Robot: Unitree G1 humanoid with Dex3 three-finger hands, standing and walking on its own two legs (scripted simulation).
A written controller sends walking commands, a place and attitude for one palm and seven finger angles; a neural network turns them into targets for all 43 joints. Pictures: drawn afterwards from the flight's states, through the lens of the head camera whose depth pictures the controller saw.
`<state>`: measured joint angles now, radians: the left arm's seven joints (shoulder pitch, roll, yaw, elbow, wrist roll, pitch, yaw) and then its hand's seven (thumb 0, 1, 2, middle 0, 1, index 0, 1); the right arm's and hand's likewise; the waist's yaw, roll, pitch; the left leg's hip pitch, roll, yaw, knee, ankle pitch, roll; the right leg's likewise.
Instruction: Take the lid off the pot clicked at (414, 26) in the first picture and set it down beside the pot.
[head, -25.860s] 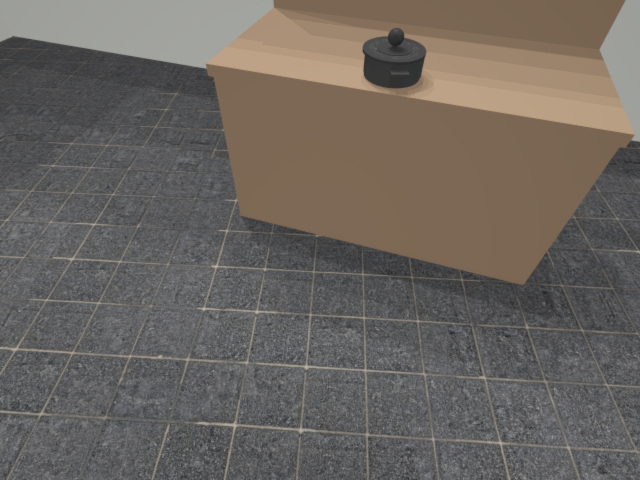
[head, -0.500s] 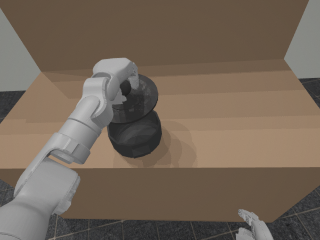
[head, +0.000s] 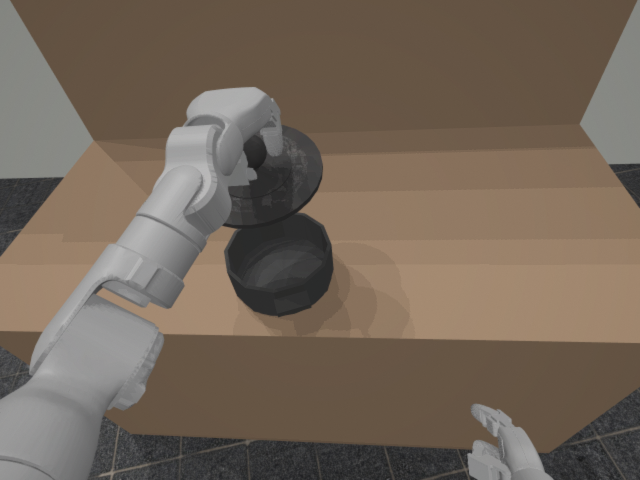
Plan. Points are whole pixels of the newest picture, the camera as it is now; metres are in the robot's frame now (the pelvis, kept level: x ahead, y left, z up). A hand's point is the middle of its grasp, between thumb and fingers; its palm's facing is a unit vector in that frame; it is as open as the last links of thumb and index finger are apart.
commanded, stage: lift the lid straight up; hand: left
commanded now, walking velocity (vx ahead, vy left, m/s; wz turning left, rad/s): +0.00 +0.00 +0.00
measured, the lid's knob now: (248, 151) +0.47 +0.11 +0.19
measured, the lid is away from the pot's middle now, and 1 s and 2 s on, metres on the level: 0.01 0.11 0.23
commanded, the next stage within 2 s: move the lid sideways beside the pot in 0.10 s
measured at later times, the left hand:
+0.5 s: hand (218, 159) +0.45 +0.14 +0.20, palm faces -0.19 -0.03 -0.98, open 7.2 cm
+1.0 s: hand (167, 162) +0.44 +0.21 +0.20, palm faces -0.22 -0.01 -0.98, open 7.1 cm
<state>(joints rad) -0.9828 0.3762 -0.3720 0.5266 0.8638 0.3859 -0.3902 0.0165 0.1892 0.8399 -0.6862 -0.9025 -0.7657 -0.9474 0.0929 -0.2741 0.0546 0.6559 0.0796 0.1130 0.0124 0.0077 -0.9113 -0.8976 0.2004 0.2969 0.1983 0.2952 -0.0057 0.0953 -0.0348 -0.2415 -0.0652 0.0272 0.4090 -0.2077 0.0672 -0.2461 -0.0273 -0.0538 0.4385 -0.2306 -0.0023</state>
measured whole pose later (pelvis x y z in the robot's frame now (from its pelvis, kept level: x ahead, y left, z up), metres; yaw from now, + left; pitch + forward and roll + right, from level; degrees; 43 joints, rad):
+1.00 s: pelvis +0.00 +0.01 +0.00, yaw +1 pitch +3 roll -1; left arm -0.94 0.57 -0.24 0.53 0.88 0.23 -0.50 0.02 0.19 0.84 -0.68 -0.90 -0.77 -0.95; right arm 0.16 -0.29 0.04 0.64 0.08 0.08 -0.02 0.01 -0.91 -0.90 0.20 0.30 0.20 0.30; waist -0.02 0.08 0.00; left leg -0.25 -0.07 0.02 0.39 -0.20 0.08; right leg -0.23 -0.03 -0.06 0.38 -0.20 0.01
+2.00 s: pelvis +0.00 +0.03 +0.00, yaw +1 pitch +5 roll -2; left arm -0.96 0.78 -0.09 0.71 0.89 0.04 -0.54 0.03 0.20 0.84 -0.68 -0.90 -0.77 -0.95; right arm 0.19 -0.30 0.03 0.64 0.09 0.16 -0.03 0.00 -0.91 -0.90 0.20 0.30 0.20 0.30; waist -0.04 0.06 0.00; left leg -0.30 -0.08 0.00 0.41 -0.20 0.10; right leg -0.25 -0.03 -0.08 0.34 -0.17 0.02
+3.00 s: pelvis +0.00 +0.03 +0.00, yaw +1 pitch +6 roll -2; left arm -0.87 0.76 -0.06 0.72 0.90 -0.06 -0.48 0.03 0.20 0.84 -0.68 -0.90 -0.77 -0.96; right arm 0.22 -0.30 0.02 0.65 0.08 0.17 -0.03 0.00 -0.91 -0.90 0.20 0.30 0.20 0.30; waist -0.04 0.06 0.00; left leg -0.33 -0.08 0.01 0.42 -0.20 0.11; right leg -0.28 -0.04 -0.07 0.34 -0.17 0.01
